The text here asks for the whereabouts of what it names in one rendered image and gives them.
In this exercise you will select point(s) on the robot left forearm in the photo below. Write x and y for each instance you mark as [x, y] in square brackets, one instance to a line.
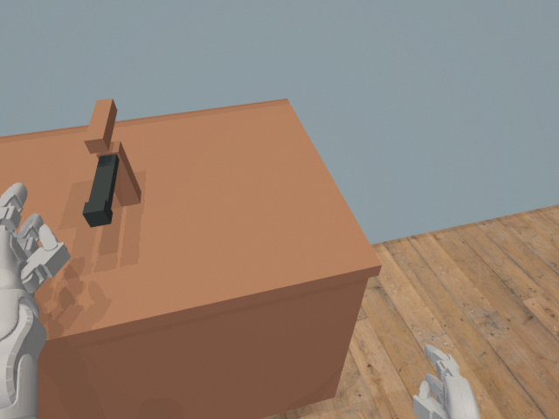
[22, 337]

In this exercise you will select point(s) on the right robot hand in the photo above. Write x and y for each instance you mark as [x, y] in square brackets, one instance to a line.
[455, 397]

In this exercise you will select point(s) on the left robot hand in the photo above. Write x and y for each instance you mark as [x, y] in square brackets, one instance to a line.
[23, 265]

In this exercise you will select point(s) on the counter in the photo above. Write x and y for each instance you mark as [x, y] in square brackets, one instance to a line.
[227, 285]

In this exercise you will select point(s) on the tap lever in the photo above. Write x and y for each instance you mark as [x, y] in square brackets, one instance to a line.
[97, 211]

